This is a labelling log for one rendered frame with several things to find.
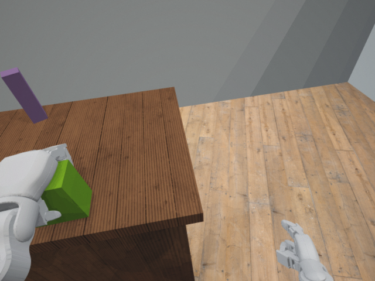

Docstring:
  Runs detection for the robot left hand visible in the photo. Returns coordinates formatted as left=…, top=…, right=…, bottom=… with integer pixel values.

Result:
left=0, top=143, right=74, bottom=227

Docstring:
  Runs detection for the sponge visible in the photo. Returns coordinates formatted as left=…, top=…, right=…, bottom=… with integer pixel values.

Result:
left=36, top=160, right=92, bottom=228

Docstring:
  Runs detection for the table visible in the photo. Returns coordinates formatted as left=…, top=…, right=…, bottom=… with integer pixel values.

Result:
left=0, top=87, right=203, bottom=281

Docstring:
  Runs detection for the left robot forearm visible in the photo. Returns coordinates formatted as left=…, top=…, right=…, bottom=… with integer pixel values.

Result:
left=0, top=196, right=40, bottom=281

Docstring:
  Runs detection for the right robot forearm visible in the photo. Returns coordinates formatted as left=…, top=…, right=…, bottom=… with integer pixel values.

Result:
left=298, top=259, right=333, bottom=281

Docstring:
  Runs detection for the robot right hand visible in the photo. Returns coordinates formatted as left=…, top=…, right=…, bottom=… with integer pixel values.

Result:
left=276, top=220, right=320, bottom=271

